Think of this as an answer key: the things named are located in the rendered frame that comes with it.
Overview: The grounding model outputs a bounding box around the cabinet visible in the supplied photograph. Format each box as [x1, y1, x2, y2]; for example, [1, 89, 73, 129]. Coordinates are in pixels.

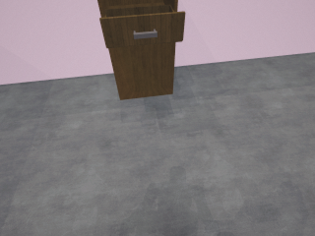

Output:
[97, 0, 178, 100]

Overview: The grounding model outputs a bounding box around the handle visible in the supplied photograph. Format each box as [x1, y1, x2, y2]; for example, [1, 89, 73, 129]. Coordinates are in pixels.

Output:
[133, 29, 158, 39]

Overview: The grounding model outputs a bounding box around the drawer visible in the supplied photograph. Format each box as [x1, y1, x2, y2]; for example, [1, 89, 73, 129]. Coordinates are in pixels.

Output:
[99, 4, 186, 48]

